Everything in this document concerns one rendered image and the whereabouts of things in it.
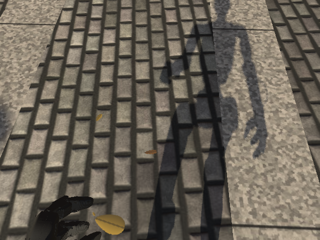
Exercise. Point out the left robot hand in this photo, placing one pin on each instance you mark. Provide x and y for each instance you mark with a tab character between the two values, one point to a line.
46	225

